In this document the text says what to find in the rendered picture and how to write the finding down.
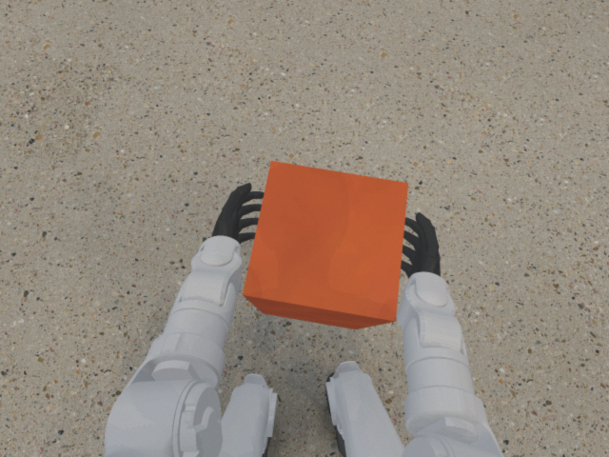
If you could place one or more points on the robot left forearm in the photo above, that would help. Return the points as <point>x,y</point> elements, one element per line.
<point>191,346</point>

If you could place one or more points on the left robot upper arm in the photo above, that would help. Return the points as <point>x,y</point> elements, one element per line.
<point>171,418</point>

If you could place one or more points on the right robot foot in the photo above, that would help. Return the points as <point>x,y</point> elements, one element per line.
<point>340,440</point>

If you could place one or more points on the right robot upper arm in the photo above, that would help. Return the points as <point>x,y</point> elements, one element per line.
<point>437,445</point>

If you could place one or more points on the robot left thigh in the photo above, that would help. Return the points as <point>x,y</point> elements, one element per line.
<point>248,421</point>

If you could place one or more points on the robot right forearm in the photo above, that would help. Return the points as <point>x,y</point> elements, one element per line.
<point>441,397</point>

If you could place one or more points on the left robot hand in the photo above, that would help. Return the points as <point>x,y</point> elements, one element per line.
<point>229,223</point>

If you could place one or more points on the right robot hand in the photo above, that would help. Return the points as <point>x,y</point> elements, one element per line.
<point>426,258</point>

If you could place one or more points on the carton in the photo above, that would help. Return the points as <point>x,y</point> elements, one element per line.
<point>328,247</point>

